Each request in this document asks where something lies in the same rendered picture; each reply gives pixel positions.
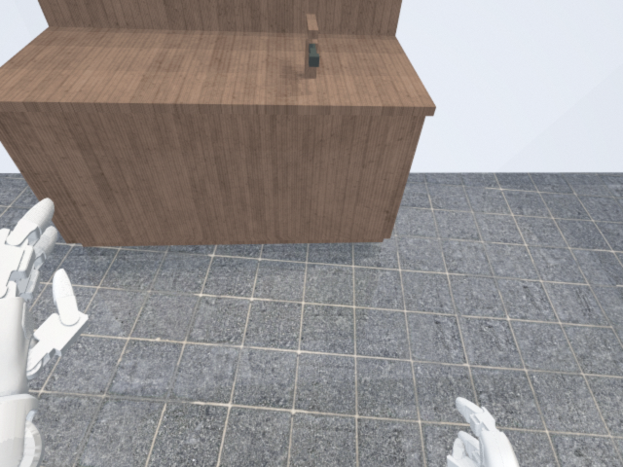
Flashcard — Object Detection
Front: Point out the tap lever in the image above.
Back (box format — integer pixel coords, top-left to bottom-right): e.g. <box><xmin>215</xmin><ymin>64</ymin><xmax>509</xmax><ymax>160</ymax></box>
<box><xmin>309</xmin><ymin>44</ymin><xmax>319</xmax><ymax>67</ymax></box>

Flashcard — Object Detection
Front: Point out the counter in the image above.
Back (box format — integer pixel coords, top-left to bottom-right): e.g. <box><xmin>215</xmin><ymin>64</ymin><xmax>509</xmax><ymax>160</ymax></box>
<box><xmin>0</xmin><ymin>0</ymin><xmax>436</xmax><ymax>247</ymax></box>

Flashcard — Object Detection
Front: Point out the robot right hand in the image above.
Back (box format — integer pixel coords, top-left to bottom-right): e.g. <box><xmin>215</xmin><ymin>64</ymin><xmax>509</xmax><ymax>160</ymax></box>
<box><xmin>447</xmin><ymin>397</ymin><xmax>520</xmax><ymax>467</ymax></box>

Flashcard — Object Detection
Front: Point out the left robot forearm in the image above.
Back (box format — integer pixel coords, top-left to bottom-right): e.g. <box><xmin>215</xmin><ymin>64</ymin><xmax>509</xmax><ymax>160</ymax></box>
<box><xmin>0</xmin><ymin>394</ymin><xmax>45</xmax><ymax>467</ymax></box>

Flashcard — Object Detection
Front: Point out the robot left hand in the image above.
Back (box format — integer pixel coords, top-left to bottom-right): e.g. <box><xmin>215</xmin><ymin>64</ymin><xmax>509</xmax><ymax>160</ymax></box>
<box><xmin>0</xmin><ymin>198</ymin><xmax>89</xmax><ymax>397</ymax></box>

